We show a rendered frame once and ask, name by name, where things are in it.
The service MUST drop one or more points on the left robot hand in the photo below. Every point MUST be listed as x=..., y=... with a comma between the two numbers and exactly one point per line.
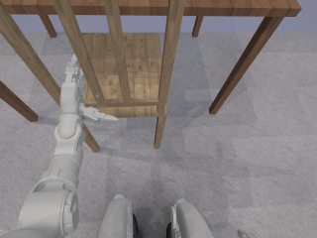
x=71, y=94

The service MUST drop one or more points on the robot left forearm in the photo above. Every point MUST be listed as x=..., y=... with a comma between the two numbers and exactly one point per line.
x=65, y=162

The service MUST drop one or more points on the table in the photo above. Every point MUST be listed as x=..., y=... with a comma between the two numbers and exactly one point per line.
x=273, y=12

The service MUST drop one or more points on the left robot upper arm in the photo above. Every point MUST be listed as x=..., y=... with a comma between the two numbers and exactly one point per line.
x=48, y=214

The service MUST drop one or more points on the robot left thigh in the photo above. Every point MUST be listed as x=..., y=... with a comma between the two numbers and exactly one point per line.
x=118, y=214

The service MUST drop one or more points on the left robot shin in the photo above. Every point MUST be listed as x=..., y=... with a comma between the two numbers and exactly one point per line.
x=130, y=229

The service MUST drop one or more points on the chair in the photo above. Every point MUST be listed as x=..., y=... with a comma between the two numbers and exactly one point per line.
x=124, y=69

